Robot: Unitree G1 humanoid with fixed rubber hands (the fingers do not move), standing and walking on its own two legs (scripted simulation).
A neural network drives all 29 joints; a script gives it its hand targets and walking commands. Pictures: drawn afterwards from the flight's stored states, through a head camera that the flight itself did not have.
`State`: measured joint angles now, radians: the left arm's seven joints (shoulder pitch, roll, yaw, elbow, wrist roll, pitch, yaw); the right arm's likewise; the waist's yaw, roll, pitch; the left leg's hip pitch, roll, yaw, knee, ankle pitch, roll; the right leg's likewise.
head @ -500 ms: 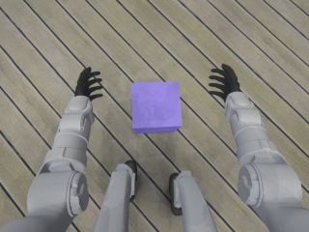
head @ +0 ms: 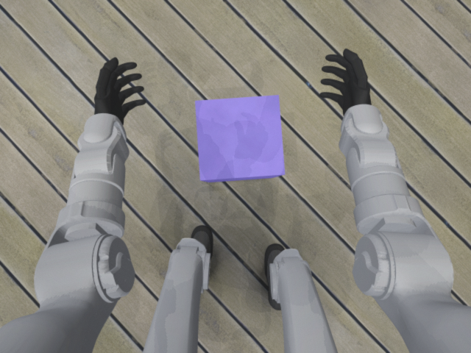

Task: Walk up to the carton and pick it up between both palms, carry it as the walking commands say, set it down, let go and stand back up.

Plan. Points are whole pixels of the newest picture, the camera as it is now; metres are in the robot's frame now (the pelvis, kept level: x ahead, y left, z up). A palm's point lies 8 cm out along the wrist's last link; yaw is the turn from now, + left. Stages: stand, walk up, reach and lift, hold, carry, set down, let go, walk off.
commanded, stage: reach and lift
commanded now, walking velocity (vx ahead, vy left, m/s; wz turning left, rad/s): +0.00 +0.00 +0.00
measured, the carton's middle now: (238, 145) +0.48 +0.03 -0.50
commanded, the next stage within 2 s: none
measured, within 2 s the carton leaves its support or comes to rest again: neither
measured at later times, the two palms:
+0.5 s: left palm (146, 134) +0.45 +0.23 -0.28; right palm (324, 125) +0.49 -0.15 -0.27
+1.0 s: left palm (162, 143) +0.46 +0.23 -0.41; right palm (305, 139) +0.49 -0.14 -0.41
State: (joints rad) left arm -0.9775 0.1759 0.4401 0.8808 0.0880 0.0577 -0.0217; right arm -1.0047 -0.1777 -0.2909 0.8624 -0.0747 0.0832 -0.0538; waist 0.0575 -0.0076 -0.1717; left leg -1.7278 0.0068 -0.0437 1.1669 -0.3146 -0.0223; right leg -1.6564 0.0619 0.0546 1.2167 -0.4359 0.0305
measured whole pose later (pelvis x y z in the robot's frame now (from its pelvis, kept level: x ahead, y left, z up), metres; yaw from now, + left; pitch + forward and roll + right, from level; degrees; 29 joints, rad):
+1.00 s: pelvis -0.05 +0.00 -0.24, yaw +0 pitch +44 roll +0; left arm -1.32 0.33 0.25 1.11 -0.13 0.02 0.08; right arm -1.34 -0.31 -0.12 1.05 0.12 0.07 -0.12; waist 0.05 -0.01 0.19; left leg -2.35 -0.02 -0.06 2.05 -0.48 -0.05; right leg -2.26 0.10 0.04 2.14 -0.65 0.05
